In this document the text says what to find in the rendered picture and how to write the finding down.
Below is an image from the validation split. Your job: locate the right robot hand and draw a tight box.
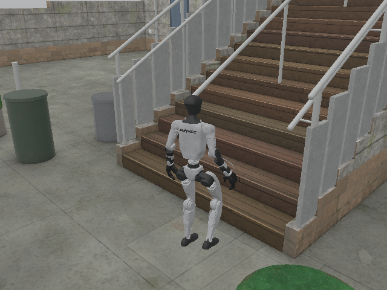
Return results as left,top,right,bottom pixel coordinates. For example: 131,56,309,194
223,172,237,190

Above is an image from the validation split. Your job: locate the left robot forearm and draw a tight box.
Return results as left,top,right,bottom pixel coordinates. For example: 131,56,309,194
165,148,174,166

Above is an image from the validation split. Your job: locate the right robot upper arm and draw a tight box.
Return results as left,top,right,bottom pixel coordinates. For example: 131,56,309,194
202,123,216,158

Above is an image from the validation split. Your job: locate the left robot thigh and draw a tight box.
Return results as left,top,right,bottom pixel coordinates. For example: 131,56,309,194
176,166,196,211

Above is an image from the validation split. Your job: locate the robot left foot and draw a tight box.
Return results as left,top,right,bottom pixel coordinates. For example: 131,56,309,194
181,233,198,247

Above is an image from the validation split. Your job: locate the left robot hand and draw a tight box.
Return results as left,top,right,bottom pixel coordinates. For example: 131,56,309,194
166,164,178,180

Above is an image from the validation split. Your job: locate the left robot upper arm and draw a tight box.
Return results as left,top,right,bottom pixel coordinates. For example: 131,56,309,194
165,120,182,151

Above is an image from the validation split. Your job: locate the right robot forearm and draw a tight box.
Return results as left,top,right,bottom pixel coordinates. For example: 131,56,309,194
214,149,232,176

